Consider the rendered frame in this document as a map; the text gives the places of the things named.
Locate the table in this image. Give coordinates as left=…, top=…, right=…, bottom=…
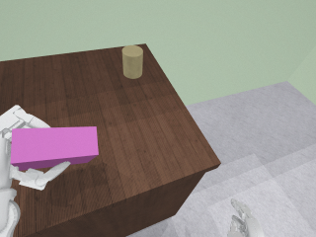
left=0, top=43, right=221, bottom=237

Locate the sponge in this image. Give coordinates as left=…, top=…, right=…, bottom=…
left=10, top=126, right=99, bottom=171

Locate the robot left forearm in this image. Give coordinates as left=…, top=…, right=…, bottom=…
left=0, top=188, right=21, bottom=237

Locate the robot right hand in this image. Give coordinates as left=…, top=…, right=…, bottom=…
left=227, top=198, right=266, bottom=237

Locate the robot left hand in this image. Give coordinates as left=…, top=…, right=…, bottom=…
left=0, top=105, right=71, bottom=191

